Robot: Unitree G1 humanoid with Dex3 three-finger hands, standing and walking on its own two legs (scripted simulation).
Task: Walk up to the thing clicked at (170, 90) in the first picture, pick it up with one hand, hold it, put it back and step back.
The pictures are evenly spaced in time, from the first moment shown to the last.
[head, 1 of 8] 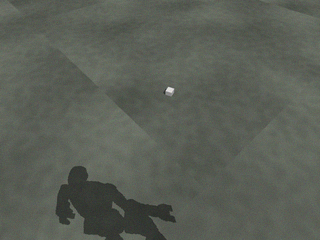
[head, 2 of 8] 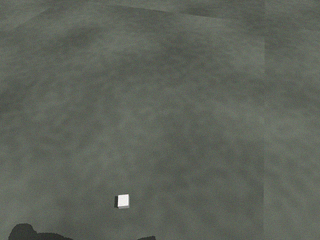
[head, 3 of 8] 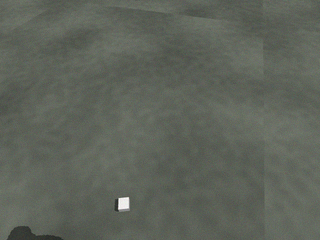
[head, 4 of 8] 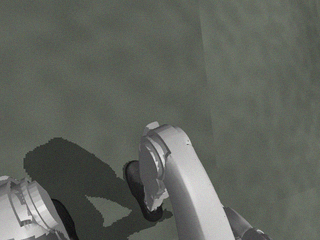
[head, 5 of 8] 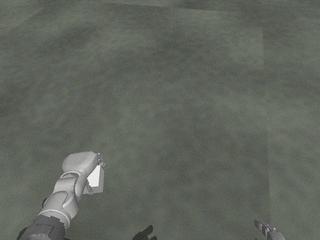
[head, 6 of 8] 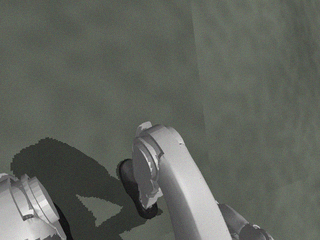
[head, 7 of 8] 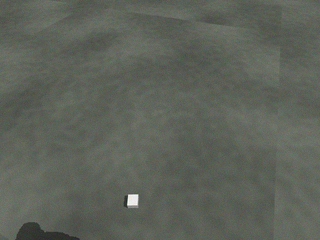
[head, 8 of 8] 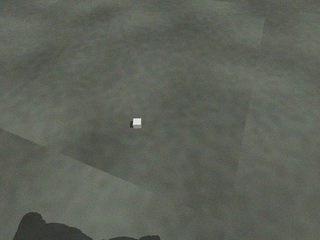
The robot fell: no
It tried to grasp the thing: yes
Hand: left
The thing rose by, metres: 0.68
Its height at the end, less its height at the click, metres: +0.00
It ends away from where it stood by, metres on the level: 0.01
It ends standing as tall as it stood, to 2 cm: yes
